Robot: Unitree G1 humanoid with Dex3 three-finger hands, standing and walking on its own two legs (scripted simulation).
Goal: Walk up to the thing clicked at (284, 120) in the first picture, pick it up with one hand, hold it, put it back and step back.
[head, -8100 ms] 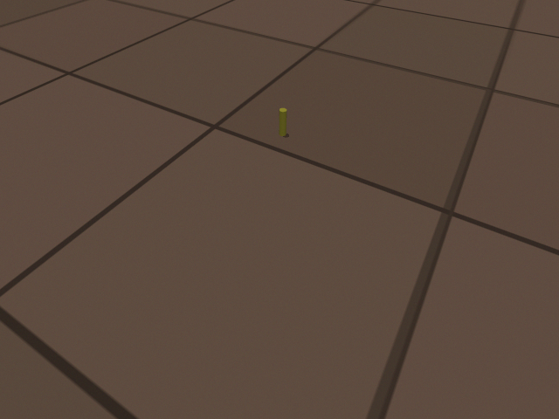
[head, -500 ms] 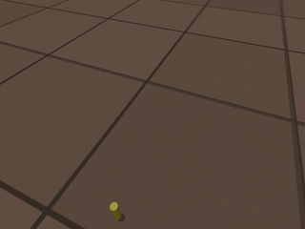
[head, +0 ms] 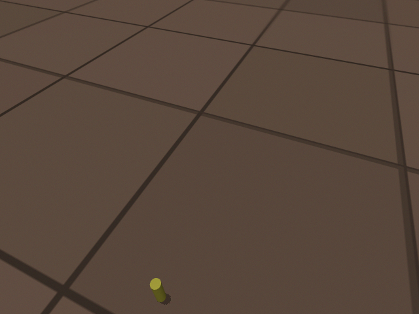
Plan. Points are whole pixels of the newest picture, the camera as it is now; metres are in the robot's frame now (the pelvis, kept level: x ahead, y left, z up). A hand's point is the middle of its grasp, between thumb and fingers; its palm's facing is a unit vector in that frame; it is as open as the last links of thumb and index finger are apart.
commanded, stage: stand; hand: left
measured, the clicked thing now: (158, 290) +0.40 +0.22 -0.70
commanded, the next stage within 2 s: go down in 0.14 s
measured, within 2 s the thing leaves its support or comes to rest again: neither
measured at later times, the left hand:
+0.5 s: hand out of the picture +0.15 +0.26 -0.16, palm faces +0.04 -0.94 -0.34, open 11.4 cm
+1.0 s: hand out of the picture +0.14 +0.28 -0.19, palm faces +0.06 -0.94 -0.34, open 17.3 cm
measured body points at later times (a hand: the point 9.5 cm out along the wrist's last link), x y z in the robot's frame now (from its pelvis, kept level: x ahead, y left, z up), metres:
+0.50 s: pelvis -0.02 +0.00 -0.02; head +0.04 +0.01 +0.43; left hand +0.15 +0.31 -0.14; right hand +0.08 -0.26 -0.14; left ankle -0.01 +0.14 -0.75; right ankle -0.02 -0.11 -0.75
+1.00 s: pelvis -0.01 +0.02 -0.06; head +0.06 +0.03 +0.38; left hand +0.14 +0.33 -0.16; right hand +0.15 -0.24 -0.15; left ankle -0.01 +0.14 -0.75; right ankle -0.02 -0.11 -0.75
